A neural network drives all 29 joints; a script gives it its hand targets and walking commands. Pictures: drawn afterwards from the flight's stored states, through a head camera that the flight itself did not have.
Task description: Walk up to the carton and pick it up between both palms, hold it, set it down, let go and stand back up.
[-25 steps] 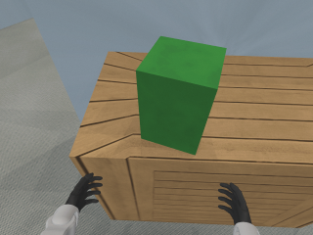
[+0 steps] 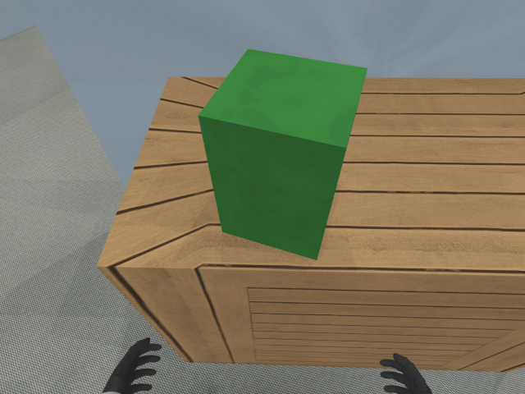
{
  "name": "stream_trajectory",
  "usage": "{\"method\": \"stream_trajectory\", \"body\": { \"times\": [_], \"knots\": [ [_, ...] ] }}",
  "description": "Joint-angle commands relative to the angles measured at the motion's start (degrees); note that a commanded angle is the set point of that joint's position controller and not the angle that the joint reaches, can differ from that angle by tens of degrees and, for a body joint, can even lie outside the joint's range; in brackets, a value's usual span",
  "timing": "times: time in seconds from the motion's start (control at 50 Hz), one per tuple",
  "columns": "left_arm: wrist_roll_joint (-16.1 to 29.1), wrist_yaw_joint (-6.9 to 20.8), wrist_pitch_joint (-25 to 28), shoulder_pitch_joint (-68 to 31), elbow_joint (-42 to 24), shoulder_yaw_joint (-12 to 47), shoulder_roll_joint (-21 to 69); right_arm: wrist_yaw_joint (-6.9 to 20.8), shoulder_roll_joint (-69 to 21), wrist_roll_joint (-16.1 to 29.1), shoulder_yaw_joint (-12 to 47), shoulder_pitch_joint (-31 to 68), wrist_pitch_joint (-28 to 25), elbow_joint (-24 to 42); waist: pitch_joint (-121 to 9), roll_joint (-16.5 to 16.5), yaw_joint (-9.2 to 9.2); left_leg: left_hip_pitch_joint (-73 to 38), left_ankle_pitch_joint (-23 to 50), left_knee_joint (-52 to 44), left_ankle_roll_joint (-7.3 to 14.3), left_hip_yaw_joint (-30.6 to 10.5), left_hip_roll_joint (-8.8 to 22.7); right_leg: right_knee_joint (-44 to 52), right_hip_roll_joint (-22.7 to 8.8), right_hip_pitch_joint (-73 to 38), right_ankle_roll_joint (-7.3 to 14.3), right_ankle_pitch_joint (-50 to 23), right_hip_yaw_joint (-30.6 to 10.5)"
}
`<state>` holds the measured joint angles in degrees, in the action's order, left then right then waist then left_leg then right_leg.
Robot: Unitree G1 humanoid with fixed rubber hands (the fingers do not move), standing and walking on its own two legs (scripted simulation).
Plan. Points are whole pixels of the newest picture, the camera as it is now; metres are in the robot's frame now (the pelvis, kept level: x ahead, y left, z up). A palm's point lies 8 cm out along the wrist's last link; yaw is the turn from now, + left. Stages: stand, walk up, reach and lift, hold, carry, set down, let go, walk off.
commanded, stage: stand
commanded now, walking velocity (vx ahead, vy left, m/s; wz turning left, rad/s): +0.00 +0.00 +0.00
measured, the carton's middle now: (284, 161) +0.43 -0.01 +0.11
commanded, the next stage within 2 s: none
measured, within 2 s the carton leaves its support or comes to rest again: neither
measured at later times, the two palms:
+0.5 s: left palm out of the picture +0.04 +0.24 -0.12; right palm out of the picture +0.05 -0.22 -0.14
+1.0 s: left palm out of the picture -0.08 +0.22 -0.14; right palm out of the picture -0.08 -0.20 -0.15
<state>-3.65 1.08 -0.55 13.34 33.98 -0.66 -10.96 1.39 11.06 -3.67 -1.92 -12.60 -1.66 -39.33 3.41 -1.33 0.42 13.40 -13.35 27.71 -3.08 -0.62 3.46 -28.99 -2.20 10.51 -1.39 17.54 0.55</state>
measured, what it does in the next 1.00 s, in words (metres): stands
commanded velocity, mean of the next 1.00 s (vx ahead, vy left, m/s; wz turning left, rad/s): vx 0.00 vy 0.00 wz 0.00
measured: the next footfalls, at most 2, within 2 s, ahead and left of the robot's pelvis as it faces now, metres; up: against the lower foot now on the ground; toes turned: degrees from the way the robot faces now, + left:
none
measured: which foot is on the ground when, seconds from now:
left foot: down 0.00-1.00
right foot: down 0.00-1.00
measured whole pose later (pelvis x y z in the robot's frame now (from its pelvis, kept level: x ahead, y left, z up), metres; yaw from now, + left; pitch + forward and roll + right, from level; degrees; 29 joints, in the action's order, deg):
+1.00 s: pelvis -0.05 +0.01 +0.00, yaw +0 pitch +0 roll +0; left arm -1.4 -1.5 0.2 24.3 56.6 -2.0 -6.6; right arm 0.3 7.2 -2.1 -2.4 -19.9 1.0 -64.4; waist -1.6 -0.9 0.5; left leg 19.4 -10.1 29.2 -2.5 -0.7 3.3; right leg -31.1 -2.1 16.9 -1.4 14.3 0.1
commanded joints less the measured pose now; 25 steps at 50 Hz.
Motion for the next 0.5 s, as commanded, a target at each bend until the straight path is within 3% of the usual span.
{"method": "stream_trajectory", "body": {
  "times": [0.0,0.02,0.04,0.06,0.08,0.1,0.12,0.14,0.16,0.18,0.2,0.22,0.24,0.26,0.28,0.3,0.32,0.34,0.36,0.38,0.4,0.42,0.44,0.46,0.48],
  "knots": [
    [0.3,-0.5,4.9,2.3,-2.7,-3.3,-8.1,1.6,4.1,1.1,-0.9,-2.1,-1.5,0.9,-13.1,6.6,0.71,-0.4,9.1,1.3,3.8,0.2,0.0,3.0,-5.7,-1.2,4.4,-21.8,-6.5],
    [0.5,-0.7,5.0,-0.1,-3.4,-2.8,-7.2,1.6,4.7,1.6,-1.3,-1.8,-1.8,0.0,-15.9,7.1,0.15,-0.2,14.8,2.2,3.8,-0.8,0.7,-0.3,-4.6,-2.2,4.5,-27.9,-4.6],
    [1.2,-1.0,5.1,2.1,-2.9,-3.1,-6.5,1.6,5.8,1.1,-1.4,0.5,-2.0,-0.1,-16.4,5.3,1.92,-0.2,19.9,3.0,3.6,-0.5,0.7,-2.2,-4.0,-1.9,4.2,-31.5,-3.5],
    [1.3,-1.1,5.4,3.7,-1.8,-3.1,-8.3,1.4,6.0,2.1,-1.4,0.3,-2.1,-1.2,-20.2,3.2,1.54,-1.8,22.5,3.9,4.3,0.4,0.9,-2.8,-4.7,-4.0,3.6,-32.6,-3.9],
    [1.9,-1.1,5.3,5.6,-0.9,-3.7,-7.6,1.6,6.6,1.2,-1.6,-0.2,-1.9,-2.2,-18.3,3.9,2.14,-3.0,23.1,4.0,3.9,0.0,0.8,-2.8,-3.7,-2.7,3.3,-34.7,-2.8],
    [2.5,-1.3,4.9,6.9,-0.4,-3.7,-7.3,1.5,7.5,1.5,-2.1,-0.1,-1.8,-3.3,-18.2,3.2,2.48,-3.5,23.5,5.3,4.2,0.3,1.4,-3.2,-3.6,-1.2,3.1,-34.4,-2.7],
    [2.2,-1.2,4.8,5.4,0.1,-3.4,-7.2,1.1,8.4,1.8,-2.5,-2.7,-1.5,-4.2,-18.4,5.3,0.7,-4.5,22.8,4.9,3.9,0.6,1.2,-3.0,-4.3,-1.6,3.0,-35.4,-2.8],
    [2.5,-1.8,4.7,6.4,1.1,-3.2,-6.4,0.9,9.8,1.4,-3.0,-4.8,-1.2,-6.1,-15.9,2.7,0.56,-3.6,24.6,5.0,4.3,0.4,1.9,-3.1,-4.1,0.3,3.2,-32.7,-2.7],
    [2.4,-2.3,4.5,8.6,2.3,-3.1,-6.5,0.6,7.8,1.0,-2.2,-4.0,-0.9,-6.4,-15.9,4.5,0.65,-3.2,24.2,4.7,4.2,0.9,1.5,-2.8,-3.8,-0.8,2.7,-34.5,-1.8],
    [2.7,-2.3,4.2,9.9,3.2,-3.6,-7.9,0.2,8.5,1.2,-2.4,-3.6,-0.8,-7.4,-13.9,1.1,1.62,-2.7,25.4,4.7,4.6,0.5,2.1,-2.7,-4.0,0.4,3.1,-31.7,-3.0],
    [1.9,-2.5,4.1,9.6,3.4,-3.4,-6.6,0.4,8.5,1.5,-2.7,-6.3,-0.4,-8.5,-10.1,3.5,0.97,-0.5,22.0,4.1,3.4,1.0,1.6,-1.7,-3.9,2.2,3.1,-30.8,-2.8],
    [1.9,-2.3,3.7,10.6,4.1,-3.9,-7.0,0.2,7.6,0.8,-1.9,-4.8,-0.4,-9.5,-7.4,0.6,1.87,0.7,20.7,2.5,4.0,0.2,1.8,-1.6,-3.4,2.7,3.0,-26.5,-2.1],
    [1.6,-2.7,3.3,12.5,5.4,-3.6,-6.2,-0.1,7.5,1.0,-2.1,-6.7,-0.2,-10.4,-7.0,-1.0,1.45,0.8,17.3,2.4,4.3,-0.1,2.0,-0.6,-3.4,3.2,3.5,-25.1,-3.7],
    [1.8,-3.0,2.9,11.3,5.7,-4.1,-7.8,-0.1,8.1,1.4,-2.3,-8.6,0.1,-11.6,-3.1,-0.5,-0.11,2.9,15.7,2.3,4.1,0.4,1.5,0.2,-4.1,4.9,3.6,-23.4,-3.6],
    [1.7,-2.5,3.1,12.1,6.5,-4.1,-7.7,0.2,6.6,1.5,-1.7,-6.4,0.3,-12.2,-4.5,3.4,0.78,0.1,15.4,1.9,4.7,-0.9,2.3,0.7,-3.6,6.0,3.9,-22.5,-2.8],
    [1.5,-2.5,3.1,13.0,7.8,-4.0,-7.9,0.1,7.1,1.8,-1.7,-8.1,0.3,-12.4,-4.8,1.5,0.01,0.5,14.9,1.4,4.1,0.3,1.5,1.2,-3.3,4.3,3.5,-22.3,-3.5],
    [1.4,-2.7,3.3,11.9,7.1,-3.6,-6.5,-0.5,8.5,1.2,-2.5,-7.9,0.5,-12.7,-2.4,5.0,0.11,1.2,15.2,1.0,4.5,-1.6,2.4,0.8,-2.8,6.3,2.9,-21.7,-2.2],
    [1.8,-2.9,3.0,12.0,8.3,-3.2,-5.6,-0.1,6.7,1.7,-1.9,-8.0,0.3,-13.7,-1.0,2.2,-0.47,3.1,14.6,0.5,4.5,-1.3,2.1,1.9,-2.6,6.3,3.1,-19.8,-2.9],
    [1.8,-2.8,2.8,11.9,8.7,-3.3,-5.0,0.1,7.3,1.6,-2.0,-6.7,0.5,-13.9,-1.2,3.4,0.28,2.8,13.4,-0.5,3.8,-1.2,1.5,2.3,-2.9,5.2,3.1,-19.4,-2.6],
    [1.5,-2.8,2.8,12.9,9.2,-3.6,-6.8,-0.5,7.3,1.4,-2.4,-6.2,0.5,-14.0,-1.4,-1.1,0.51,1.2,12.6,-1.2,4.3,-0.9,1.5,2.7,-3.1,6.1,3.1,-16.8,-3.3],
    [1.6,-3.1,3.1,11.9,9.3,-2.8,-4.2,-0.2,6.9,1.8,-2.5,-6.6,0.4,-14.3,-1.5,-0.2,-0.66,2.0,10.8,-1.5,4.6,-2.1,1.7,2.5,-2.3,6.8,3.4,-15.0,-3.3],
    [2.0,-2.8,2.9,14.2,10.4,-3.2,-5.3,-0.4,7.3,1.7,-2.5,-7.1,0.2,-15.2,-2.3,0.2,0.61,3.6,6.4,-3.5,5.1,-3.4,2.3,2.4,-1.7,4.6,2.6,-10.7,-2.4],
    [1.6,-2.9,2.8,15.8,12.1,-3.2,-4.8,-0.4,5.1,1.6,-1.9,-6.6,0.3,-16.1,-0.4,-0.7,1.4,4.1,6.0,-3.5,4.8,-2.6,2.1,3.8,-2.0,5.5,3.3,-9.8,-3.5],
    [1.6,-2.9,2.9,13.0,11.6,-3.6,-6.2,-0.3,7.3,1.4,-2.4,-5.3,0.3,-14.9,1.5,2.3,0.59,4.8,5.7,-3.2,4.5,-2.4,1.6,4.2,-2.8,7.0,3.7,-8.7,-3.9],
    [1.5,-2.7,2.8,12.6,11.7,-3.5,-5.1,-0.3,6.6,1.3,-2.4,-6.5,0.3,-16.6,-0.6,0.6,0.54,3.2,4.8,-3.3,5.0,-2.9,1.6,4.6,-2.4,5.6,3.1,-11.0,-3.3]
  ]
}}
